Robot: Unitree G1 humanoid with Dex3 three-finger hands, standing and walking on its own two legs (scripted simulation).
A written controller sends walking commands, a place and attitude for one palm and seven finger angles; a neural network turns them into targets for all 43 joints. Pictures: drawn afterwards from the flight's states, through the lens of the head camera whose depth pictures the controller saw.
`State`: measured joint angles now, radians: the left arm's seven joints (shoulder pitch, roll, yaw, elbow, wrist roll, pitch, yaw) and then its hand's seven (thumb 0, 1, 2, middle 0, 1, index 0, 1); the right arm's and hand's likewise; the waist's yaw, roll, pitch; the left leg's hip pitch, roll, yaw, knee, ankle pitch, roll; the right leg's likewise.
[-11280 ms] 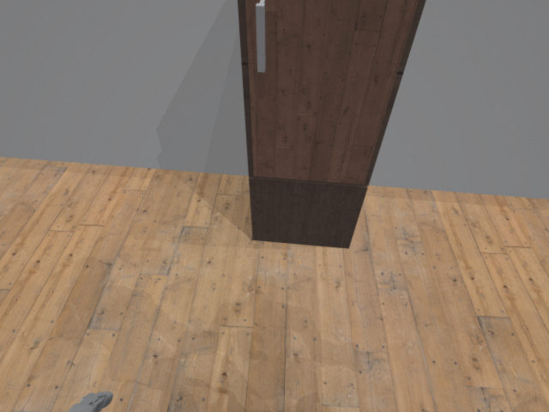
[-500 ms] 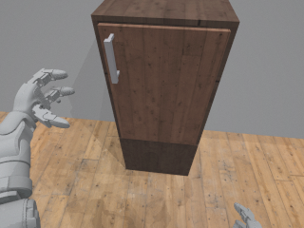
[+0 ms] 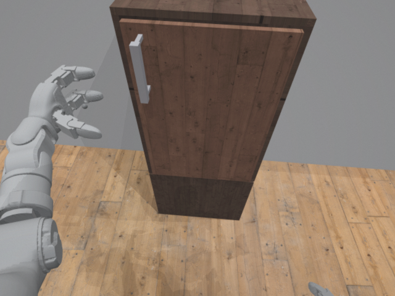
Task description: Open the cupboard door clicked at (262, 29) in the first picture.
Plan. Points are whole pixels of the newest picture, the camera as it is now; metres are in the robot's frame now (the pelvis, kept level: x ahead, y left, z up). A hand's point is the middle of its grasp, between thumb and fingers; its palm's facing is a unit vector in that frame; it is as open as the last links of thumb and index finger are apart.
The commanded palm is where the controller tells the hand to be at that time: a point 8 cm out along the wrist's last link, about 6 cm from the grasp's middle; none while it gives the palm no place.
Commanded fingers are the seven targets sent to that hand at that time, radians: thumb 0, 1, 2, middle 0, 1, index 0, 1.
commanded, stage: move the hooked fingers beside the handle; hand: left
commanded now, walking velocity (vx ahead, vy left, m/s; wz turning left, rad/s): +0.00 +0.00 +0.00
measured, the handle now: (142, 70) +0.58 +0.14 +0.15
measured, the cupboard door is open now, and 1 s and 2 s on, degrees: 0 0 0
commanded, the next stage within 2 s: slide the fingers in behind the handle in 1.70 s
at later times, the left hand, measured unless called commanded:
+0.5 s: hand (102, 82) +0.50 +0.21 +0.17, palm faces -0.03 -1.00 +0.03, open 14.0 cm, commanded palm +0.49 +0.26 +0.16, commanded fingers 0.00 -0.50 0.30 -0.30 -1.20 -0.30 -1.20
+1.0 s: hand (108, 79) +0.53 +0.21 +0.16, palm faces -0.05 -1.00 +0.02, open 14.0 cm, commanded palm +0.51 +0.26 +0.15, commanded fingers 0.00 -0.50 0.30 -0.30 -1.20 -0.30 -1.20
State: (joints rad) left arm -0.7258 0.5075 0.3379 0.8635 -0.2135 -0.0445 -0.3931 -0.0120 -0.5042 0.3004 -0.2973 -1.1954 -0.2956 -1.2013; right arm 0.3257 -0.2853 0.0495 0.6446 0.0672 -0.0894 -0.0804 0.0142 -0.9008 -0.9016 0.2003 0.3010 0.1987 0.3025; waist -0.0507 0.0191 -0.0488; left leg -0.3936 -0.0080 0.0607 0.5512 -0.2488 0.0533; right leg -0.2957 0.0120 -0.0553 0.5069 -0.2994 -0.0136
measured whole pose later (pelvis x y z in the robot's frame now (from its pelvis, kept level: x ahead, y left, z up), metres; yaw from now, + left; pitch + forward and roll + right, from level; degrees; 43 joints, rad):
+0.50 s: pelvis +0.00 -0.01 -0.01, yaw -1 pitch +11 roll -2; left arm -1.05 0.68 0.41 1.27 -0.13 -0.17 -0.41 -0.01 -0.50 0.30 -0.30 -1.20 -0.30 -1.20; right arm 0.42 -0.32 0.04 0.69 0.05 -0.03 -0.08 0.01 -0.90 -0.90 0.20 0.30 0.20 0.30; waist -0.16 0.02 -0.05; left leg -0.57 0.03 0.06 0.64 -0.27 0.04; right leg -0.47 0.04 -0.06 0.58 -0.32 -0.03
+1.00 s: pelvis +0.02 +0.00 -0.01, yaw -2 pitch +15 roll -2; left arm -1.01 0.66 0.44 1.20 -0.12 -0.17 -0.40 -0.01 -0.50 0.30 -0.30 -1.20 -0.30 -1.20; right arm 0.46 -0.29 0.03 0.66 0.03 0.04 -0.04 0.01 -0.90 -0.90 0.20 0.30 0.20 0.30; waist -0.16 0.03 -0.10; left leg -0.62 0.03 0.07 0.68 -0.33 0.05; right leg -0.51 0.05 -0.03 0.59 -0.35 -0.02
